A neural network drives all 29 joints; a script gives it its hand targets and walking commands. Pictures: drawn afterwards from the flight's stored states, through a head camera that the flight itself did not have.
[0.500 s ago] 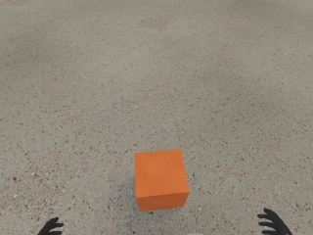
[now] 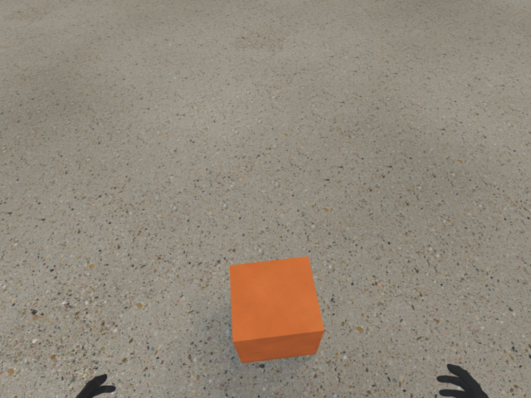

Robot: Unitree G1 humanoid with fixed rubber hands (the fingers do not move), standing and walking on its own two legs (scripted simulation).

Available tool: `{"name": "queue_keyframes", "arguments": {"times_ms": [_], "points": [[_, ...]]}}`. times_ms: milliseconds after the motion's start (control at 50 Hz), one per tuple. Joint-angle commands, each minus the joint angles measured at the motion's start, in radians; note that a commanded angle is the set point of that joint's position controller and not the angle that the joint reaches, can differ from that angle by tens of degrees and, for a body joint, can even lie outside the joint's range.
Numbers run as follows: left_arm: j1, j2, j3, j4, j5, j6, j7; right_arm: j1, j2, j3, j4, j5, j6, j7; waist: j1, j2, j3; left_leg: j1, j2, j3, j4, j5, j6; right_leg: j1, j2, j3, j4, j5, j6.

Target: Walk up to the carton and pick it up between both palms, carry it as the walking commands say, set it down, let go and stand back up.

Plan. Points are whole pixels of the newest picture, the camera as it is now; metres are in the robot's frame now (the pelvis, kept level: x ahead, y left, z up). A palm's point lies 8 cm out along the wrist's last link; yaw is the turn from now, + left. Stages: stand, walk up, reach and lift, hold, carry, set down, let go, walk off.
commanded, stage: walk up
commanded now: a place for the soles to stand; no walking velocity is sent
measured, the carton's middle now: (274, 311) +0.46 +0.00 -0.64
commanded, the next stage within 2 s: reach and lift in 0.62 s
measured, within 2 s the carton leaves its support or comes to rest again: neither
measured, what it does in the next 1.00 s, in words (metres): stands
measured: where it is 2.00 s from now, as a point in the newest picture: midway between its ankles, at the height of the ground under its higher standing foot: outside the picture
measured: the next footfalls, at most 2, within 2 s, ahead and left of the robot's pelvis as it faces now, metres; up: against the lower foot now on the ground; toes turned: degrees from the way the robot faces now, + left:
none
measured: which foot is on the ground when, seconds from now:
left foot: down 0.00-1.00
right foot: down 0.00-1.00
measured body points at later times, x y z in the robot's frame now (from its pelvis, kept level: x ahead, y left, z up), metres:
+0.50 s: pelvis +0.01 -0.01 +0.00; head +0.03 -0.02 +0.45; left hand +0.13 +0.30 -0.11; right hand +0.12 -0.32 -0.12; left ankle -0.02 +0.12 -0.74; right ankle +0.01 -0.12 -0.74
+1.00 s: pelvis -0.03 -0.01 -0.04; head +0.13 -0.01 +0.38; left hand +0.20 +0.28 -0.15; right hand +0.22 -0.28 -0.16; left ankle -0.02 +0.12 -0.74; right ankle +0.01 -0.12 -0.74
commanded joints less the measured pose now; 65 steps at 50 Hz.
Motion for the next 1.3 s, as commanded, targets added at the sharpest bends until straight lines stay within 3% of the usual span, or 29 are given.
{"name": "queue_keyframes", "arguments": {"times_ms": [0,120,220,300,400,500,520,600,620,640,660,700,720,740,760,780,800,820,840,880,940,1000,1020,1060,1100,1160,1200,1260,1280], "points": [[-0.054,0.217,0.037,-0.047,-0.005,-0.013,0.007,-0.045,-0.21,-0.032,-0.044,-0.007,-0.016,-0.007,0.007,-0.056,-0.162,0.057,0.125,-0.083,-0.105,0.245,0.041,0.041,-0.125,0.068,-0.076,0.305,-0.031],[-0.065,0.196,0.032,-0.054,-0.003,-0.007,0.003,-0.038,-0.212,-0.03,-0.048,-0.005,-0.017,-0.011,-0.003,-0.008,-0.148,0.034,0.119,-0.086,-0.124,0.24,0.039,0.046,-0.135,0.078,-0.092,0.306,-0.038],[-0.064,0.219,0.049,-0.063,0.004,-0.008,0.005,-0.028,-0.199,-0.026,-0.051,0.0,-0.011,-0.009,0.001,-0.087,-0.168,0.04,0.11,-0.074,-0.092,0.223,0.034,0.077,-0.138,0.072,-0.085,0.37,-0.029],[-0.04,0.208,0.045,-0.063,-0.005,-0.006,0.008,-0.042,-0.213,-0.032,-0.052,-0.012,-0.014,-0.01,0.005,-0.02,-0.156,0.066,0.119,-0.074,-0.102,0.257,0.027,0.047,-0.144,0.078,-0.1,0.374,-0.042],[-0.062,0.21,0.046,-0.061,-0.001,-0.006,0.008,-0.044,-0.206,-0.029,-0.054,-0.003,-0.01,-0.01,-0.002,-0.053,-0.139,0.067,0.113,-0.067,-0.096,0.273,0.03,0.041,-0.142,0.07,-0.111,0.408,-0.036],[-0.056,0.205,0.049,-0.06,0.002,0.0,0.007,-0.04,-0.207,-0.033,-0.055,-0.012,-0.008,-0.013,0.003,-0.011,-0.143,0.048,0.113,-0.073,-0.102,0.268,0.033,0.069,-0.137,0.067,-0.097,0.382,-0.038],[-0.044,0.208,0.05,-0.071,0.002,0.0,0.009,-0.028,-0.212,-0.031,-0.054,-0.01,-0.007,-0.013,0.008,-0.047,-0.156,0.059,0.117,-0.056,-0.1,0.261,0.034,0.074,-0.14,0.062,-0.105,0.394,-0.041],[-0.037,0.201,0.056,-0.075,0.0,0.0,0.003,-0.031,-0.205,-0.027,-0.057,-0.011,-0.007,-0.013,0.005,-0.03,-0.149,0.038,0.103,-0.06,-0.106,0.212,0.032,0.063,-0.145,0.077,-0.12,0.341,-0.031],[-0.202,0.066,0.094,-0.426,0.013,0.067,-0.024,-0.229,-0.105,-0.094,-0.408,0.016,0.015,0.001,0.056,-0.064,-0.02,-0.284,-0.064,-0.012,0.019,0.198,-0.008,-0.087,-0.019,-0.031,0.029,0.244,0.017],[-0.185,0.078,0.112,-0.593,0.019,0.111,-0.039,-0.187,-0.09,-0.081,-0.644,0.005,0.05,0.014,0.028,-0.06,0.013,-0.287,-0.046,0.0,0.033,0.148,-0.009,-0.111,0.007,-0.045,0.033,0.161,0.015],[-0.141,0.091,0.123,-0.549,0.017,0.167,-0.052,-0.124,-0.085,-0.088,-0.591,-0.015,0.108,0.033,0.042,-0.013,0.013,-0.234,-0.026,0.009,0.019,0.111,-0.011,-0.095,0.011,-0.067,0.02,0.098,0.011],[-0.042,0.122,0.143,-0.529,0.05,0.235,-0.077,-0.038,-0.117,-0.097,-0.561,-0.036,0.184,0.037,0.046,0.029,-0.067,-0.217,-0.029,0.023,0.024,0.184,-0.006,-0.067,0.012,-0.07,0.023,0.193,0.018],[0.01,0.124,0.185,-0.514,0.074,0.273,-0.066,0.003,-0.132,-0.126,-0.516,-0.061,0.226,0.041,0.043,0.015,-0.058,-0.211,-0.032,0.02,0.026,0.189,-0.02,-0.076,0.026,-0.079,0.051,0.17,0.024],[0.025,0.105,0.2,-0.54,0.084,0.293,-0.067,0.065,-0.159,-0.174,-0.508,-0.097,0.255,0.046,0.0,-0.022,-0.099,-0.199,-0.026,0.031,0.053,0.115,-0.023,-0.068,0.043,-0.093,0.077,0.091,0.027],[-0.021,0.098,0.211,-0.596,0.09,0.289,-0.067,0.067,-0.131,-0.179,-0.56,-0.081,0.255,0.049,-0.011,0.0,-0.167,-0.195,-0.022,-0.001,0.089,0.181,-0.015,-0.096,0.048,-0.081,0.096,0.128,0.019],[-0.055,0.097,0.211,-0.61,0.076,0.288,-0.067,0.019,-0.124,-0.171,-0.576,-0.079,0.257,0.043,0.01,0.006,-0.198,-0.22,-0.022,0.008,0.126,0.188,-0.027,-0.112,0.041,-0.084,0.127,0.122,0.016],[-0.049,0.101,0.231,-0.607,0.07,0.28,-0.073,0.023,-0.119,-0.177,-0.604,-0.081,0.243,0.042,0.012,-0.063,-0.294,-0.227,-0.023,0.002,0.168,0.25,-0.014,-0.104,0.041,-0.083,0.163,0.205,0.021],[-0.14,0.093,0.229,-0.637,0.051,0.275,-0.071,-0.088,-0.107,-0.182,-0.642,-0.077,0.234,0.038,0.01,-0.044,-0.294,-0.243,-0.026,-0.001,0.201,0.268,-0.02,-0.124,0.037,-0.079,0.191,0.216,0.025],[-0.144,0.081,0.214,-0.631,0.03,0.272,-0.065,-0.084,-0.113,-0.192,-0.619,-0.076,0.227,0.035,-0.019,-0.091,-0.371,-0.238,-0.024,-0.015,0.233,0.355,-0.016,-0.151,0.032,-0.077,0.221,0.306,0.027],[-0.268,0.083,0.209,-0.674,0.003,0.287,-0.064,-0.225,-0.096,-0.161,-0.667,-0.038,0.243,0.038,0.012,-0.057,-0.425,-0.323,-0.019,-0.008,0.286,0.269,-0.015,-0.186,0.015,-0.074,0.273,0.246,0.021],[-0.394,0.14,0.218,-0.674,-0.006,0.304,-0.058,-0.323,-0.104,-0.144,-0.662,-0.006,0.267,0.028,0.009,-0.049,-0.526,-0.424,-0.026,-0.006,0.348,0.241,-0.011,-0.204,-0.001,-0.062,0.327,0.266,0.033],[-0.383,0.182,0.218,-0.675,-0.028,0.312,-0.06,-0.302,-0.146,-0.158,-0.684,0.007,0.282,0.005,-0.011,-0.063,-0.737,-0.438,-0.034,0.017,0.406,0.338,-0.011,-0.164,-0.003,-0.081,0.399,0.435,0.045],[-0.342,0.179,0.234,-0.622,-0.013,0.313,-0.058,-0.276,-0.126,-0.152,-0.675,0.018,0.283,0.002,0.012,-0.048,-0.788,-0.459,-0.042,0.02,0.43,0.384,-0.011,-0.145,-0.002,-0.071,0.418,0.502,0.037],[-0.397,0.173,0.213,-0.614,-0.031,0.334,-0.053,-0.295,-0.152,-0.166,-0.639,0.011,0.299,-0.002,-0.019,-0.04,-0.783,-0.43,-0.037,0.001,0.443,0.324,-0.015,-0.263,0.002,-0.079,0.409,0.379,0.035],[-0.421,0.134,0.186,-0.558,-0.027,0.376,-0.057,-0.357,-0.106,-0.126,-0.604,0.041,0.339,0.002,0.016,-0.011,-0.687,-0.466,-0.037,0.002,0.423,0.169,-0.013,-0.359,0.004,-0.086,0.394,0.192,0.029],[-0.57,0.145,0.193,-0.6,-0.044,0.378,-0.052,-0.498,-0.128,-0.124,-0.629,0.046,0.346,0.005,0.02,0.016,-0.69,-0.519,-0.027,0.006,0.435,0.167,-0.022,-0.415,0.009,-0.083,0.412,0.174,0.022],[-0.641,0.15,0.217,-0.623,-0.056,0.363,-0.051,-0.533,-0.121,-0.133,-0.624,0.048,0.331,0.004,0.014,-0.001,-0.735,-0.588,-0.035,0.022,0.464,0.205,-0.023,-0.381,0.012,-0.072,0.426,0.233,0.031],[-0.722,0.172,0.245,-0.576,-0.05,0.347,-0.05,-0.686,-0.132,-0.137,-0.692,0.064,0.307,-0.003,0.043,-0.045,-0.791,-0.627,-0.034,0.028,0.473,0.174,-0.022,-0.426,0.011,-0.077,0.444,0.191,0.036],[-0.776,0.166,0.242,-0.568,-0.055,0.345,-0.046,-0.725,-0.118,-0.134,-0.673,0.073,0.303,-0.005,0.045,-0.004,-0.76,-0.661,-0.038,0.019,0.467,0.16,-0.023,-0.437,0.007,-0.078,0.453,0.188,0.033]]}}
